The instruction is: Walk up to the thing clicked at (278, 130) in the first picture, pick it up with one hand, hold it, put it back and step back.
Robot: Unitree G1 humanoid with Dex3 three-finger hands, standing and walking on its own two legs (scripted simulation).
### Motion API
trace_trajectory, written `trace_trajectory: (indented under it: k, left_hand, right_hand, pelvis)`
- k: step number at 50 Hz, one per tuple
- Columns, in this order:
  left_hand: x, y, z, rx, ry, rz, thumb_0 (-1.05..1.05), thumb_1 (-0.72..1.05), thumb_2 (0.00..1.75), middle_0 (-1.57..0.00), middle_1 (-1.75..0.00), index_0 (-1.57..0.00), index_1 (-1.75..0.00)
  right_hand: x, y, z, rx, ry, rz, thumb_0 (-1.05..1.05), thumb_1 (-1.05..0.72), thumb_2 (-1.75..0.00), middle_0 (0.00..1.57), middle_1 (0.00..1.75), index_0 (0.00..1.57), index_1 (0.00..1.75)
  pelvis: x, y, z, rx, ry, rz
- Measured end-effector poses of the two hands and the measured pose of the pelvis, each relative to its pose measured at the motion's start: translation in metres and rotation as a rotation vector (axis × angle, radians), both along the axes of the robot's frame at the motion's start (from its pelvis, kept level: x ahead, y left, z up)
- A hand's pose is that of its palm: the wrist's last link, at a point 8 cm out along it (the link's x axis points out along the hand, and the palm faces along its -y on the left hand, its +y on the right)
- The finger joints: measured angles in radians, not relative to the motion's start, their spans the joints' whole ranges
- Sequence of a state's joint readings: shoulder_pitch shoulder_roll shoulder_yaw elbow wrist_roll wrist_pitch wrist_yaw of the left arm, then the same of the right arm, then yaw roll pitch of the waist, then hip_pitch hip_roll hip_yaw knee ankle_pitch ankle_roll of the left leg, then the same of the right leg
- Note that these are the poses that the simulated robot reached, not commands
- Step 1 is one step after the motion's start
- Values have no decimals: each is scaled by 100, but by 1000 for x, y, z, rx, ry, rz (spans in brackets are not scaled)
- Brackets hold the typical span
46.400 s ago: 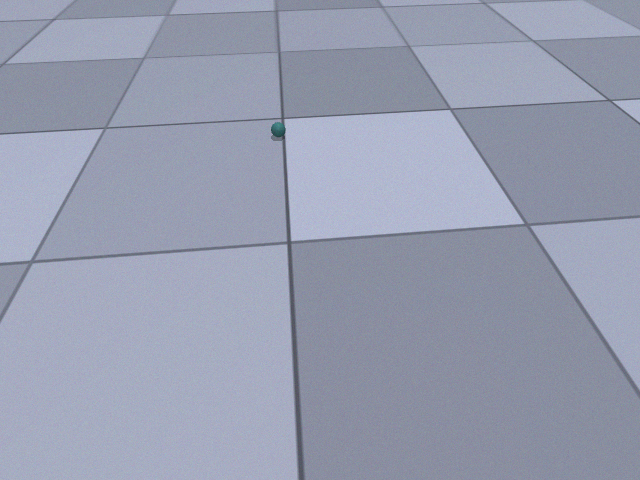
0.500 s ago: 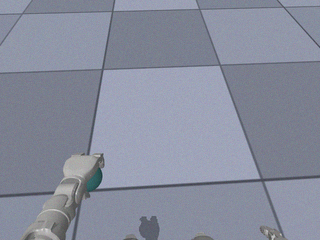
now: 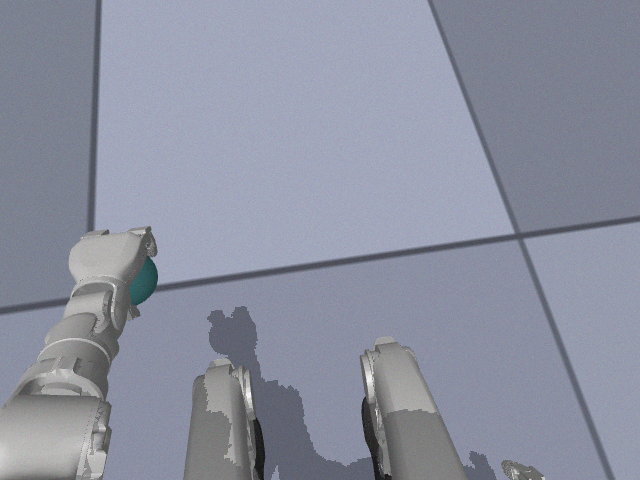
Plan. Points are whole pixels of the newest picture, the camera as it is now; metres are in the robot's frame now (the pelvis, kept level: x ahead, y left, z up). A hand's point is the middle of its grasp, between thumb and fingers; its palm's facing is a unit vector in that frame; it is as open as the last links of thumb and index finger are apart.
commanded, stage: crouch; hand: left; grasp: from above
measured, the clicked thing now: (126, 277) +0.43 +0.25 -0.15
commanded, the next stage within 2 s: lower in 1.08 s
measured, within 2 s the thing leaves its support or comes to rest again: neither
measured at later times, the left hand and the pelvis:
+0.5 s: hand (146, 287) +0.45 +0.26 -0.27, palm faces -0.43 -0.03 -0.90, open 10.6 cm; pelvis -0.01 +0.00 -0.11, yaw -2 degrees
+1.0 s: hand (156, 291) +0.45 +0.27 -0.33, palm faces -0.44 -0.04 -0.90, open 10.6 cm; pelvis -0.02 +0.00 -0.17, yaw -4 degrees
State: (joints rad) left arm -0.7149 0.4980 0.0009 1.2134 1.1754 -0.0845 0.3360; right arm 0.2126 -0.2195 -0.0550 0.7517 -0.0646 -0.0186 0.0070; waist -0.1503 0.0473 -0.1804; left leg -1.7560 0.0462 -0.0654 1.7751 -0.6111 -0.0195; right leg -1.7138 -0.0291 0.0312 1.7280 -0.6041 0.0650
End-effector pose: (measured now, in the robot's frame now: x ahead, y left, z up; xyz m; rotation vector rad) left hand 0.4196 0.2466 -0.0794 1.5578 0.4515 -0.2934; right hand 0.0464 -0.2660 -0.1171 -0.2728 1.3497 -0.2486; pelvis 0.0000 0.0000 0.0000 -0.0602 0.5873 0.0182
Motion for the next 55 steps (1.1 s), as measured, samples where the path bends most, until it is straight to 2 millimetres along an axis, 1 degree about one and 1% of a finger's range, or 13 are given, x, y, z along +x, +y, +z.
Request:
trace_trajectory:
  k: [5,8,12,16,20,25,31,42,48,55]
  left_hand:
    - [3,6,-44,-21,15,-6,1,-11,70,-46,-92,-53,-87]
    - [8,9,-67,-28,-1,-17,1,-11,70,-46,-91,-54,-87]
    - [14,13,-92,-31,-24,-12,1,-12,70,-47,-91,-55,-86]
    - [19,16,-111,-23,-29,-6,1,-13,71,-48,-91,-55,-86]
    - [24,17,-123,-17,-26,3,1,-14,73,-48,-91,-55,-86]
    - [32,18,-134,-27,-26,15,1,-14,74,-47,-91,-55,-87]
    - [37,19,-150,-30,-9,11,1,-13,73,-47,-91,-54,-87]
    - [35,19,-182,-46,11,-8,1,-12,70,-47,-90,-55,-86]
    - [39,19,-191,-48,-8,-22,1,-12,69,-48,-90,-55,-86]
    - [44,22,-199,-45,-16,-15,1,-12,70,-48,-90,-56,-86]
  right_hand:
    - [5,-1,-31,4,8,49,0,-90,-89,20,30,21,30]
    - [10,-5,-47,-5,13,79,0,-90,-89,20,30,21,30]
    - [16,-11,-64,-18,19,113,0,-90,-89,20,30,21,30]
    - [20,-16,-76,-27,24,129,0,-90,-89,20,30,21,30]
    - [19,-19,-87,-28,32,136,0,-91,-89,20,30,21,30]
    - [13,-18,-98,-25,43,130,0,-91,-89,20,30,21,30]
    - [-2,-16,-110,-19,69,114,0,-91,-90,20,30,21,30]
    - [-28,-11,-134,0,124,105,0,-91,-90,20,30,21,30]
    - [-34,-8,-145,3,134,111,0,-91,-90,20,30,21,30]
    - [-34,-3,-151,0,128,121,0,-91,-90,20,30,21,30]
  pelvis:
    - [-3,-1,-33,-11,35,3]
    - [-3,-3,-52,-19,47,4]
    - [-4,-4,-73,-26,53,4]
    - [-4,-4,-89,-33,57,1]
    - [-5,-4,-101,-35,56,-1]
    - [-6,-4,-114,-40,48,-9]
    - [-9,-3,-129,-46,41,-11]
    - [-15,-1,-156,-52,17,-17]
    - [-17,0,-169,-58,7,-21]
    - [-17,3,-178,-67,3,-24]
